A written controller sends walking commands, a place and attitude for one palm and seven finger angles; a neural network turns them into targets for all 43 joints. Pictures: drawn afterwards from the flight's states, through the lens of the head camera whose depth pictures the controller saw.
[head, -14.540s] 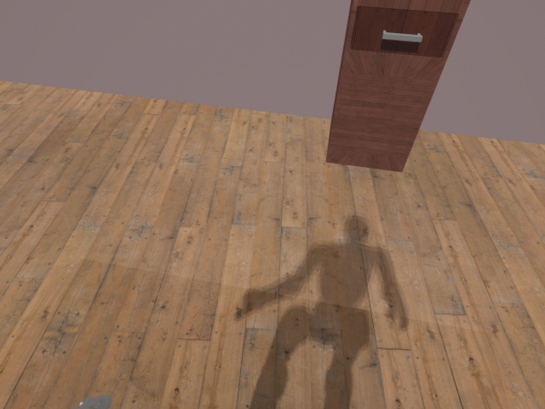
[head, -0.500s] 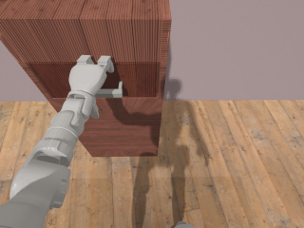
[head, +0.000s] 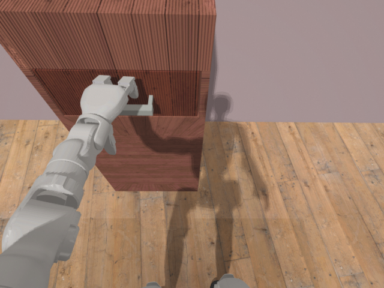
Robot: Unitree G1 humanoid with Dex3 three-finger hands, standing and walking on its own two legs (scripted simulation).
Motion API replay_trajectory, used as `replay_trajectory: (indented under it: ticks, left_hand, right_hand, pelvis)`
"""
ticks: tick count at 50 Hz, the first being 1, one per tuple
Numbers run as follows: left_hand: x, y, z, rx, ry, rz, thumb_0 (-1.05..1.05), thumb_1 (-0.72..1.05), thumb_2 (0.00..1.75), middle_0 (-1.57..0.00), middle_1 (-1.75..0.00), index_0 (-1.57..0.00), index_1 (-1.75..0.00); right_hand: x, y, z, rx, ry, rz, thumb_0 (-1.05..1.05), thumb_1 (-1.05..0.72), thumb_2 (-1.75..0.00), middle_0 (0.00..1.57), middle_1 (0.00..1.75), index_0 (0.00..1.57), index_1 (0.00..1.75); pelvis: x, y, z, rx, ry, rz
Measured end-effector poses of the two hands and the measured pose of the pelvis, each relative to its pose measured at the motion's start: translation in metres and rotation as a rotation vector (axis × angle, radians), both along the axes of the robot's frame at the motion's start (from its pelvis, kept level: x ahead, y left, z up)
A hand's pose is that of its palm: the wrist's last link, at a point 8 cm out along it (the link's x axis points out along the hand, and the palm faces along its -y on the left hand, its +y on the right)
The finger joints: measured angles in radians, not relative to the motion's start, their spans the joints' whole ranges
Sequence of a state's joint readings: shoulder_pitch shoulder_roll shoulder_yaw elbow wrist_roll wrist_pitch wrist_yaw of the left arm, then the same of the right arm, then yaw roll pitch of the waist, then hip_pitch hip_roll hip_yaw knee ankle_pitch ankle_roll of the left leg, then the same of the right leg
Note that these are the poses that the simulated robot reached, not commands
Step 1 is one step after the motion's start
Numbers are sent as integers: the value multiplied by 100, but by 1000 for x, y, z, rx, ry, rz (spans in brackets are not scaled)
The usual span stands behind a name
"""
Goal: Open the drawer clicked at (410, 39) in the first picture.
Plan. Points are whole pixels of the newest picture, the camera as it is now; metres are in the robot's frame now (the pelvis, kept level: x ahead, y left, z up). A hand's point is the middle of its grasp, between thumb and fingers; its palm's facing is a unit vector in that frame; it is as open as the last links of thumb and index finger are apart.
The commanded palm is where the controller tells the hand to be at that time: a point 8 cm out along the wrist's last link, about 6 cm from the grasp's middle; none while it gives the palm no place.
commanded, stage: move the hooked fingers above the handle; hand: left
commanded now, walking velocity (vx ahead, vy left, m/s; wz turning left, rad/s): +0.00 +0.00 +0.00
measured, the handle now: (123, 104) +0.55 +0.16 -0.01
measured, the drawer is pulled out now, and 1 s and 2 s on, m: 0.00 0.00 0.00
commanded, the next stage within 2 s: none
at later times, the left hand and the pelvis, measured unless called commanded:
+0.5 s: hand (118, 117) +0.48 +0.15 +0.03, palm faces -0.07 -0.07 -0.99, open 13.8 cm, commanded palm +0.47 +0.18 +0.10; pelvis +0.01 +0.01 +0.00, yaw -1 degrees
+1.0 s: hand (132, 105) +0.50 +0.12 +0.05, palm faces +0.05 -0.10 -0.99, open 13.8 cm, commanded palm +0.47 +0.17 +0.10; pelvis +0.01 +0.00 +0.00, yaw -2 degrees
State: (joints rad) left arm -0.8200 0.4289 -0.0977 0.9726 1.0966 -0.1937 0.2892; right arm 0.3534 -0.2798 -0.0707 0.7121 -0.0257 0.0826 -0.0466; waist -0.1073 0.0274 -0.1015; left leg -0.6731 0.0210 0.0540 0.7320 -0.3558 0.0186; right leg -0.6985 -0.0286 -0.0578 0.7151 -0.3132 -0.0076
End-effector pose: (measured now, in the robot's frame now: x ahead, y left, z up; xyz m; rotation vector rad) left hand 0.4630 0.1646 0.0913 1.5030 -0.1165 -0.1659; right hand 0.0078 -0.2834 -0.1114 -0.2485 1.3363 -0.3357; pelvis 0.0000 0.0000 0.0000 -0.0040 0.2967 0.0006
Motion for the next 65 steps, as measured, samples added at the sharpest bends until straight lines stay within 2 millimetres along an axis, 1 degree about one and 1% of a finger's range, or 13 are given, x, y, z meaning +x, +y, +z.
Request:
replay_trajectory:
  ticks: [6, 13, 19, 24, 31, 35, 38, 42, 45, 47, 53, 61, 65]
  left_hand:
    - [20, 20, 12, 43, -124, 161, 0, -49, 30, -33, -121, -34, -121]
    - [22, 13, 22, 73, 18, 254, 0, -48, 30, -35, -122, -34, -127]
    - [14, -2, 11, 54, 128, 127, 0, -49, 30, -33, -121, -32, -122]
    - [1, -10, -3, -7, 68, 10, 0, -49, 30, -33, -120, -32, -121]
    - [8, 26, 7, 62, -129, 161, 0, -49, 30, -33, -120, -33, -120]
    - [14, 43, 16, 117, -64, 294, 0, -48, 30, -32, -120, -32, -120]
    - [14, 32, 16, 101, 49, 284, -1, -48, 30, -32, -120, -32, -120]
    - [11, -11, 9, 31, 143, 100, -1, -48, 30, -32, -120, -32, -120]
    - [9, -40, 7, -35, 104, -42, 0, -49, 30, -32, -120, -32, -120]
    - [11, -46, 8, -57, 30, -72, 0, -49, 30, -32, -120, -32, -120]
    - [13, -29, 6, 43, -147, 54, 0, -48, 30, -39, -125, -32, -120]
    - [8, 43, 20, 112, 33, 399, 0, -48, 30, -36, -122, -32, -120]
    - [2, 32, 26, 104, 135, 270, 0, -48, 30, -34, -121, -32, -120]
  right_hand:
    - [-3, 4, -7, 34, 13, -18, 1, -90, -90, 20, 30, 20, 30]
    - [4, 22, -8, 99, -12, -51, 1, -90, -90, 20, 30, 20, 30]
    - [11, 26, -2, 85, -62, -46, 0, -90, -90, 20, 30, 21, 30]
    - [13, 23, -3, 62, -64, -24, 0, -90, -90, 20, 30, 21, 30]
    - [16, 19, -13, 75, -26, 4, 0, -90, -90, 20, 30, 20, 30]
    - [18, 21, -14, 103, -8, -6, 1, -90, -90, 20, 30, 20, 30]
    - [22, 23, -10, 107, -8, -10, 1, -90, -90, 20, 30, 20, 30]
    - [30, 21, -3, 78, -39, -6, 1, -90, -90, 20, 30, 21, 30]
    - [36, 18, 1, 54, -72, -10, 1, -90, -90, 20, 30, 21, 30]
    - [38, 17, 0, 47, -89, -12, 0, -90, -90, 20, 30, 21, 30]
    - [39, 21, -16, 94, -74, 1, 0, -90, -90, 20, 30, 20, 30]
    - [43, 26, -15, 134, -56, -25, 1, -90, -90, 20, 30, 20, 30]
    - [48, 16, -3, 87, -65, 17, 1, -90, -90, 20, 30, 21, 30]
  pelvis:
    - [0, 1, -3, -2, 32, -7]
    - [5, 3, 6, 0, 1, -20]
    - [6, 4, 8, 0, -26, -23]
    - [6, 5, 4, 2, -16, -26]
    - [3, 5, -2, 1, 21, -12]
    - [6, 6, 1, -3, 16, -4]
    - [11, 6, 6, -6, -4, 2]
    - [16, 6, 8, -5, -30, 5]
    - [17, 6, 7, -2, -33, -8]
    - [16, 5, 5, 1, -23, -18]
    - [11, 3, 1, 10, 10, -38]
    - [14, -4, 11, 11, -22, -23]
    - [17, -6, 14, 4, -55, 13]
